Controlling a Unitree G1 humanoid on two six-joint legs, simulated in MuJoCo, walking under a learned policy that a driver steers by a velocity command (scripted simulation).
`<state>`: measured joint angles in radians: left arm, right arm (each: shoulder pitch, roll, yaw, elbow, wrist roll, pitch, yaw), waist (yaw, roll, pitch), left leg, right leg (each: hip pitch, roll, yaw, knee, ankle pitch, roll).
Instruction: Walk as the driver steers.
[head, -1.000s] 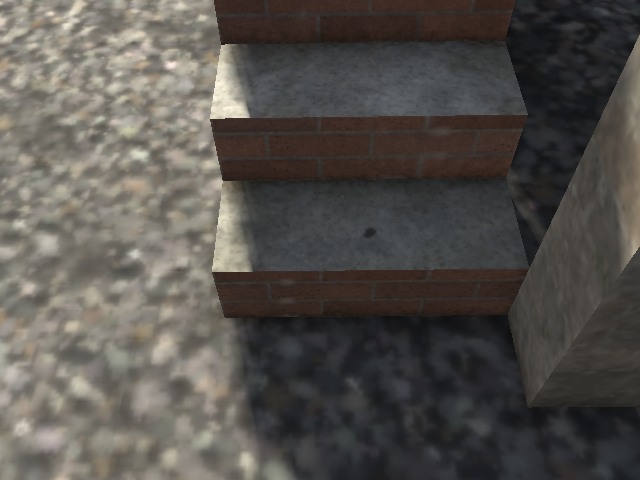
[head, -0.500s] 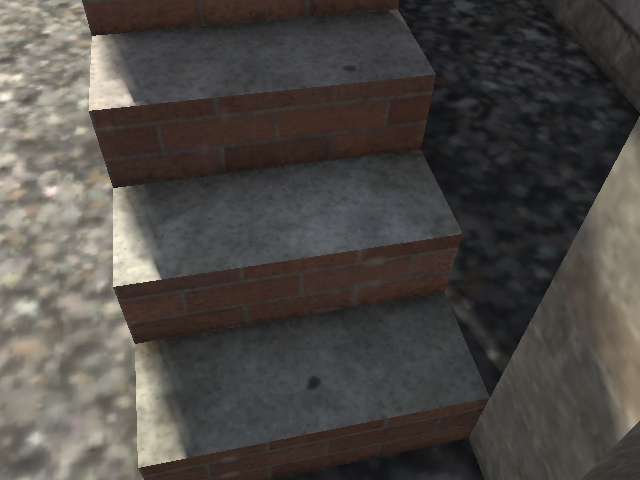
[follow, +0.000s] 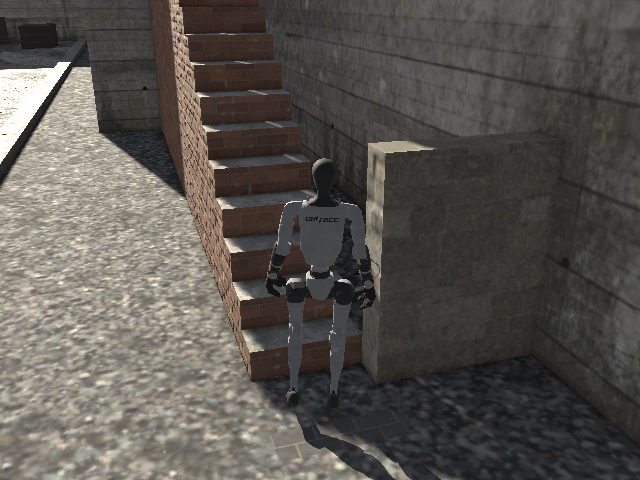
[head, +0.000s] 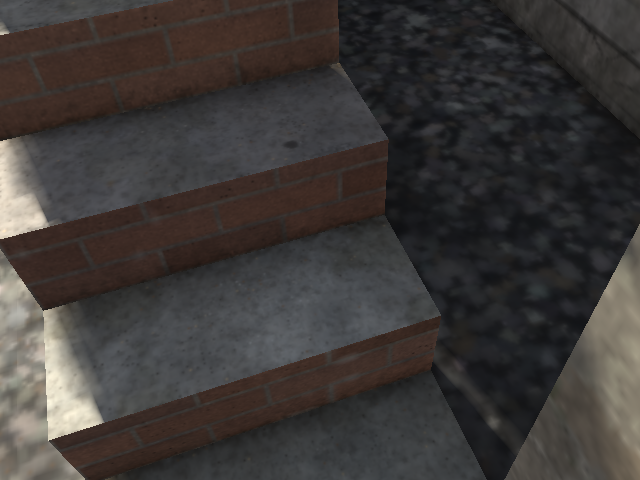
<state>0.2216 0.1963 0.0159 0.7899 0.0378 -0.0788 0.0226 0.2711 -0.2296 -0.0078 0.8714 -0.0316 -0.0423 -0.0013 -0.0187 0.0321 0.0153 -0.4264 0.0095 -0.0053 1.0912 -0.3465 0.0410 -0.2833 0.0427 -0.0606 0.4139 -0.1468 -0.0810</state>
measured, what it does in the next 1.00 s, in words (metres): steps on the spot: left foot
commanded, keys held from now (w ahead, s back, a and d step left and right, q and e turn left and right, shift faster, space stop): w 1.00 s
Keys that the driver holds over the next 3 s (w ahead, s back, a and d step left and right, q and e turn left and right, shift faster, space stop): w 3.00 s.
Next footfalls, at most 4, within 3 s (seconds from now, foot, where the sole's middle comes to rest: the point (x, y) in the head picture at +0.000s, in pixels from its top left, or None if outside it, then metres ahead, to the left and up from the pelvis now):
0.20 left None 0.11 0.13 -0.78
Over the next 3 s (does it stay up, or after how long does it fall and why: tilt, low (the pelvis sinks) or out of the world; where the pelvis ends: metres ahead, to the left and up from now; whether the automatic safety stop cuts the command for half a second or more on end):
stays up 0.09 0.05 0.01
